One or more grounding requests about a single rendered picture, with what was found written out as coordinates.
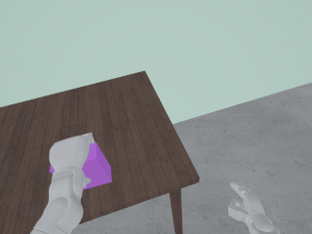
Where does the robot right forearm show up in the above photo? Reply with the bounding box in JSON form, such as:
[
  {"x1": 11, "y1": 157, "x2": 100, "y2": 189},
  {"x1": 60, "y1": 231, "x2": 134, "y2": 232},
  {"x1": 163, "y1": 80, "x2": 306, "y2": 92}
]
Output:
[{"x1": 248, "y1": 214, "x2": 280, "y2": 234}]

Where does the table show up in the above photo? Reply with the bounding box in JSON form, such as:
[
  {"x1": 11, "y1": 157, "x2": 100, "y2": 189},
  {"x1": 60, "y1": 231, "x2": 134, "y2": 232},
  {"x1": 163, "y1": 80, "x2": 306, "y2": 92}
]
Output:
[{"x1": 0, "y1": 70, "x2": 200, "y2": 234}]

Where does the robot left hand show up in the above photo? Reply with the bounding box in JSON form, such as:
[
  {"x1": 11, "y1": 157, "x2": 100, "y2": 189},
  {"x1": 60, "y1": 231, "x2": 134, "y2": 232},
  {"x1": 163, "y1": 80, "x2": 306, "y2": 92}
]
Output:
[{"x1": 49, "y1": 133, "x2": 95, "y2": 188}]

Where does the robot right hand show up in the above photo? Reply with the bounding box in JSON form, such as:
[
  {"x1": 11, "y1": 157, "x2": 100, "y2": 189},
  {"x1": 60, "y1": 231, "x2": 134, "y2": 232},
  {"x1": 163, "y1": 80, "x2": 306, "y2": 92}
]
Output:
[{"x1": 228, "y1": 181, "x2": 265, "y2": 227}]

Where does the sponge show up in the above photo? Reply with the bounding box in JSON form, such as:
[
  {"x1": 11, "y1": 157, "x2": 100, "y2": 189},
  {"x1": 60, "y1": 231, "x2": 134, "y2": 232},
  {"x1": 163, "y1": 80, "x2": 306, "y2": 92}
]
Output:
[{"x1": 49, "y1": 142, "x2": 112, "y2": 190}]

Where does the robot left forearm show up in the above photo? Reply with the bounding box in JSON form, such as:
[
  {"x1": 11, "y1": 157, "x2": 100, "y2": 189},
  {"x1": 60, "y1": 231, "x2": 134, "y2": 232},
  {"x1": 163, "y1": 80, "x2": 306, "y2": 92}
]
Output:
[{"x1": 30, "y1": 166, "x2": 84, "y2": 234}]

